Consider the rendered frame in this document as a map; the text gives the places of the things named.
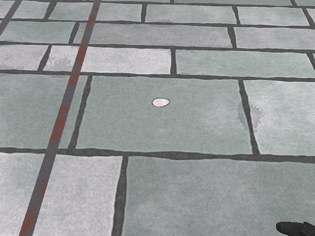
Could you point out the right robot hand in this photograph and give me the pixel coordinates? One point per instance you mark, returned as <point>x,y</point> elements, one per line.
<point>296,228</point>

